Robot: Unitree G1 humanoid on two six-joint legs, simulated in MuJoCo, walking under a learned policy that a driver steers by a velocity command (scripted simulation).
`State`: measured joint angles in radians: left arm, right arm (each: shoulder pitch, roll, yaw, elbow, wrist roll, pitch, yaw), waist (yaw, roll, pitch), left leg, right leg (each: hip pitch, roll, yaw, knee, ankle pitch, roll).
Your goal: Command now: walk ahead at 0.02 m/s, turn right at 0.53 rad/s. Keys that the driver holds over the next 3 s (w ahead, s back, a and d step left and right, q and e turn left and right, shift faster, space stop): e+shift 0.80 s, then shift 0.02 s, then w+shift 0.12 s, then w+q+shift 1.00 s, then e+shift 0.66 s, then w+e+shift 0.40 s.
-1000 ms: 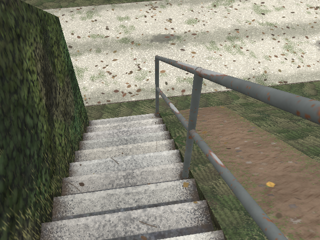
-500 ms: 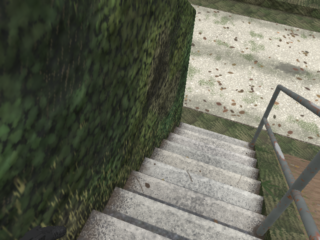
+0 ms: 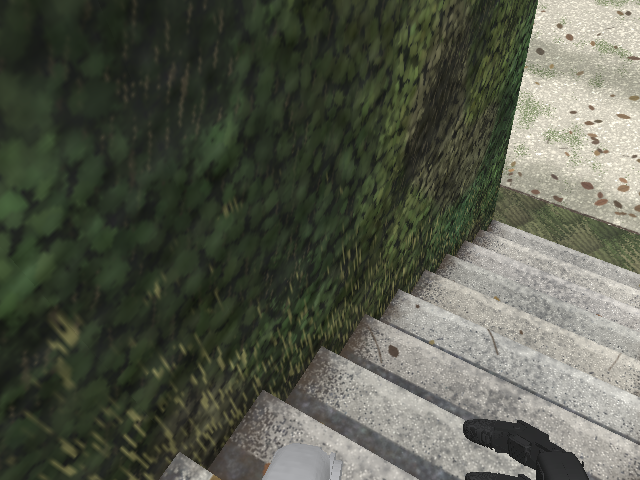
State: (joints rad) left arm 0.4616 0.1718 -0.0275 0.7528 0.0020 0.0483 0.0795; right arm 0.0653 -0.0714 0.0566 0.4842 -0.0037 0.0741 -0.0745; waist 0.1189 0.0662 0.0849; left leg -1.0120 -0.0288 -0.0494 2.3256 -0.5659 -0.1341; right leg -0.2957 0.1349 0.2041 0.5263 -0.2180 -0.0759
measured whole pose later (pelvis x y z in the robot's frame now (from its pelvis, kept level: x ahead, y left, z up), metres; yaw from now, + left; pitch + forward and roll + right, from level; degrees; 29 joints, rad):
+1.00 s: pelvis +0.05 +0.10 -0.02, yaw -49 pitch +0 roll +3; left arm 0.34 0.20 -0.08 0.70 -0.03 0.08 0.04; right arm 0.20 -0.17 -0.01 0.57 0.01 0.10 -0.06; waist 0.01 0.11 0.02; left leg -1.04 -0.03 -0.05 1.90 -0.17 -0.15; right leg -0.42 0.11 0.11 0.73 -0.29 -0.09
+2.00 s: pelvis +0.71 -0.10 -0.38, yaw -2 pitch +5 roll +5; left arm 0.03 0.34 0.13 0.62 0.00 -0.16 -0.09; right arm 0.59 -0.17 -0.07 0.94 0.08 -0.12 -0.20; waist -0.09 -0.19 -0.09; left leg -0.05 -0.25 -0.35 1.45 -0.90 0.07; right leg -0.69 0.01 0.14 0.77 0.31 0.20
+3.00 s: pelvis +1.64 -0.65 -1.22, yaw -38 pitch +6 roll +2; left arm 0.35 0.29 0.10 0.89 -0.04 -0.16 0.03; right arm 0.47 -0.32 -0.15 0.81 0.05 -0.15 -0.13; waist -0.07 -0.03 0.01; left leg -0.07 0.02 0.08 1.58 -0.74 -0.17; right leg -0.60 0.21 -0.04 0.84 0.17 0.10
